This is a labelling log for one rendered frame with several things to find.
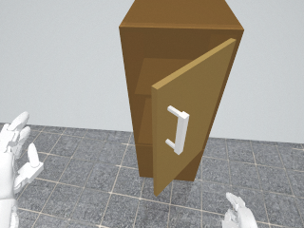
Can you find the robot left forearm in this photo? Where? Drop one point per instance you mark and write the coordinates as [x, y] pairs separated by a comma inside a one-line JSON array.
[[8, 216]]

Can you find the cupboard door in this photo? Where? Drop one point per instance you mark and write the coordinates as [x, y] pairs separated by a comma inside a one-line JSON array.
[[194, 89]]

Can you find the robot left hand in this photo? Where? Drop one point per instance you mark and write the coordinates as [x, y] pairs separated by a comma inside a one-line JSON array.
[[12, 137]]

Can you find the handle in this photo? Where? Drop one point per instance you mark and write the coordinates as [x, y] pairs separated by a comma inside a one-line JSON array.
[[183, 119]]

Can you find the robot right hand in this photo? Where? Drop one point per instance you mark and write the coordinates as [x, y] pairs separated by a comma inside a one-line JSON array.
[[242, 218]]

